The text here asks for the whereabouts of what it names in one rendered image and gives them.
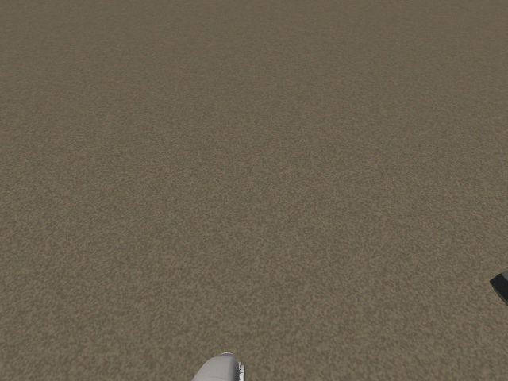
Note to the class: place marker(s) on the carton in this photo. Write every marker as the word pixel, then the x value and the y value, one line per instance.
pixel 500 282

